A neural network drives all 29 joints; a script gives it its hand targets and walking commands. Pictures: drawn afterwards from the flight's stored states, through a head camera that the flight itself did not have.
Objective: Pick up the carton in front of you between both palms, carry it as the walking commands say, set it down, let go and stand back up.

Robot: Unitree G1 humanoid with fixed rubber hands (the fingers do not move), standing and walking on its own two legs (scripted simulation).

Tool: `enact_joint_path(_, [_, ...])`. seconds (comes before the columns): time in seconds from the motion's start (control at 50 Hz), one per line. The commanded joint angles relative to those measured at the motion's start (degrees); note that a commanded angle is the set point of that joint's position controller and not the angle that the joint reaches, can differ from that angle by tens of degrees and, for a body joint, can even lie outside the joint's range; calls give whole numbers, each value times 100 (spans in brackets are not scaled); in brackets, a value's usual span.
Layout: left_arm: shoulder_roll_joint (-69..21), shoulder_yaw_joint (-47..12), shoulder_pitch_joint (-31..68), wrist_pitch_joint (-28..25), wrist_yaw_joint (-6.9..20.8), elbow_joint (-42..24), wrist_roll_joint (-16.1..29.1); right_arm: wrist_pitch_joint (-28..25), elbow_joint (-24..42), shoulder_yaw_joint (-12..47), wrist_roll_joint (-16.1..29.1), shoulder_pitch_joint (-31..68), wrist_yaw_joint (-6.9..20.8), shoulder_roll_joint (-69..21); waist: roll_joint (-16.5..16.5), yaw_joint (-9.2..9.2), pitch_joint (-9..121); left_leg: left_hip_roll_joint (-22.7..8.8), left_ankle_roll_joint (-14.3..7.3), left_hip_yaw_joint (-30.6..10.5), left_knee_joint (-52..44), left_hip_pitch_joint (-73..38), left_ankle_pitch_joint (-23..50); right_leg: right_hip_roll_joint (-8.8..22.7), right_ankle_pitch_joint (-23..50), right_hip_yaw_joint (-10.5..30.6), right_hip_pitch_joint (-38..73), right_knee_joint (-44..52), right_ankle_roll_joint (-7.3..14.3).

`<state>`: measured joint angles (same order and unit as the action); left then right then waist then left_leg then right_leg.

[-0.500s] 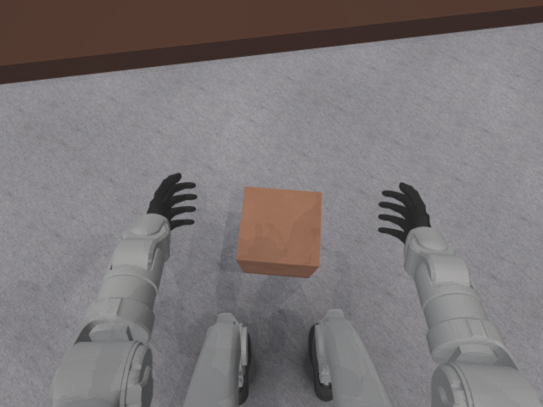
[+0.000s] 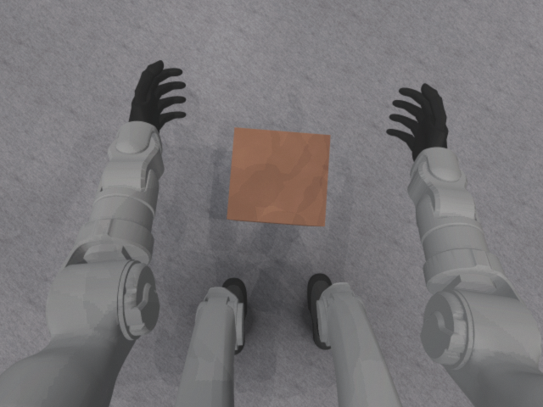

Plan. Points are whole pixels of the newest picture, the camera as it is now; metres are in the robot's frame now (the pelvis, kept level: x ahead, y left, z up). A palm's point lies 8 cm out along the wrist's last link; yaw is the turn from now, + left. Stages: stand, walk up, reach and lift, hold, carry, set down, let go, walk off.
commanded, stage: reach and lift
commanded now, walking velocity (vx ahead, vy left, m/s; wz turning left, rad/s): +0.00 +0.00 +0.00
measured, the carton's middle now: (277, 183) +0.46 -0.01 -0.50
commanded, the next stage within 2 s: none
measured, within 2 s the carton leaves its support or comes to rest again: leaves its support in 1.50 s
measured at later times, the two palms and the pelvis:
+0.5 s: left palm (190, 169) +0.47 +0.18 -0.37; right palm (369, 181) +0.44 -0.20 -0.36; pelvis -0.06 +0.00 -0.21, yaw -1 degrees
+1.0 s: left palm (204, 170) +0.48 +0.16 -0.43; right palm (356, 178) +0.46 -0.19 -0.43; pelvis -0.05 -0.01 -0.25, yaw -1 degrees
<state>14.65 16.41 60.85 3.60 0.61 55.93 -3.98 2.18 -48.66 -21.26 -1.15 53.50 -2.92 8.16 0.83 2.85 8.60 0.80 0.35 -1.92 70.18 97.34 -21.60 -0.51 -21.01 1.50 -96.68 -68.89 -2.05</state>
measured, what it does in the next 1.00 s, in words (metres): lowers itself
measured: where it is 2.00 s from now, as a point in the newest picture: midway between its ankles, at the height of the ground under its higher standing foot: (278, 327)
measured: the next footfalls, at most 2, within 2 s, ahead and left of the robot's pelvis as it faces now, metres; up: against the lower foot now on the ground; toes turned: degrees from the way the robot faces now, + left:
none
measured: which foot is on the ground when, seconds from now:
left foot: down 0.00-1.00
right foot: down 0.00-1.00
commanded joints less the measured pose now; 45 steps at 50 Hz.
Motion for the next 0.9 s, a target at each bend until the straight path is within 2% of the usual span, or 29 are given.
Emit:
enact_joint_path(0.0, [294, 60, 632, -161, -48, -340, -49, -186, 262, -71, -59, 545, 3, 371, 230, 32, 4575, 246, 132, 41, 393, -2575, 2530, -326, 2221, -389, 1383, -367, -189])
enact_joint_path(0.08, [419, -104, 626, -265, -167, -464, 164, -263, 291, 54, 103, 519, -77, 490, 239, 36, 4866, 258, 153, 65, 1166, -1959, 2581, -328, 2316, -386, 861, -1146, -226])
enact_joint_path(0.16, [737, -454, 952, -306, -285, -908, 532, -277, 660, 395, 495, 756, -203, 771, 350, 20, 5695, 274, 189, 166, 1926, -1887, 2615, -342, 2417, -423, 804, -1880, -255])
enact_joint_path(0.24, [1032, -810, 1439, -226, -397, -1165, 957, -181, 911, 742, 904, 1247, -354, 1025, 368, -22, 6150, 251, 227, 306, 2575, -1689, 2032, -344, 1976, -494, 858, -2542, -266])
enact_joint_path(0.36, [1289, -1019, 2213, -68, -465, -726, 1317, 6, 559, 958, 1156, 2140, -481, 1199, 238, -17, 5397, 131, 169, 372, 3144, -824, 445, -225, 508, -573, 397, -3175, -231])
enact_joint_path(0.48, [1465, -1198, 2879, -87, -509, 114, 1483, 11, -241, 1024, 1261, 2829, -551, 1379, 226, 45, 4552, 12, 122, 272, 3581, -268, -430, -93, -274, -570, -102, -3688, -181])
enact_joint_path(0.6, [1575, -1432, 3359, -298, -527, 628, 1623, -206, -813, 1183, 1378, 3361, -522, 1513, 222, 43, 4141, -51, 155, 158, 4097, 27, -190, -47, -2, -453, -216, -4205, -163])
enact_joint_path(0.7, [1655, -1557, 3587, -450, -601, 393, 1748, -367, -689, 1333, 1593, 3563, -550, 1621, 265, -8, 4512, -26, 166, 211, 4415, -110, 312, -95, 525, -437, -21, -4516, -141])
enact_joint_path(0.76, [1512, -1681, 3541, -475, -628, 279, 1816, -386, -893, 1523, 1763, 3512, -474, 1538, 336, -104, 4430, 6, 187, 199, 4550, -313, 775, -118, 863, -432, -162, -4687, -130])
enact_joint_path(0.88, [1250, -1648, 2979, -424, -677, 277, 1774, -416, -905, 1483, 1665, 3027, -530, 1522, 284, 20, 4761, 96, 185, 254, 4630, -512, 1078, -187, 1140, -506, -45, -4696, -135])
